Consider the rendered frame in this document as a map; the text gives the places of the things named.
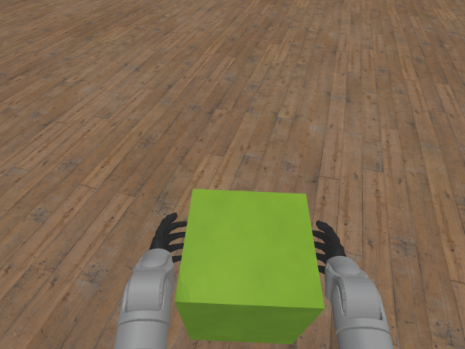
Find right robot forearm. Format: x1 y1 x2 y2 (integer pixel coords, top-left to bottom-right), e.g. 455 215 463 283
325 256 394 349

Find left robot forearm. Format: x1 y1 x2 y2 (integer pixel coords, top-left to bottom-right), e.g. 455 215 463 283
114 249 174 349

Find right robot hand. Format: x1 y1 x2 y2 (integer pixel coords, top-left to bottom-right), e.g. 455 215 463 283
312 221 346 275

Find left robot hand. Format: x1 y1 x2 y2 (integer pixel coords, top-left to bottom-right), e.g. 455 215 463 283
149 212 187 262

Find carton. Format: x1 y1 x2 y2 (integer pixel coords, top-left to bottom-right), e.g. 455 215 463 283
174 189 325 344

